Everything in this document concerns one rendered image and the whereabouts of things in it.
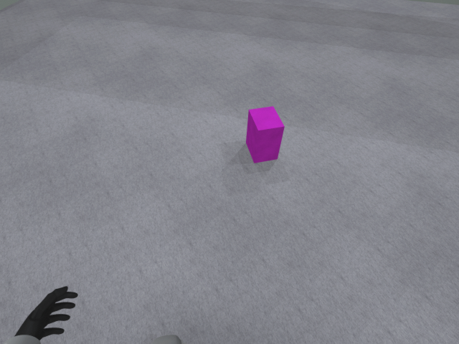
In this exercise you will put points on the carton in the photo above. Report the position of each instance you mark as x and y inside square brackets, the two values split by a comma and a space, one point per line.
[264, 134]

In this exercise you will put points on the robot left hand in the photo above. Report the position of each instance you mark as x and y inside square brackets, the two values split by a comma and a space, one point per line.
[40, 317]

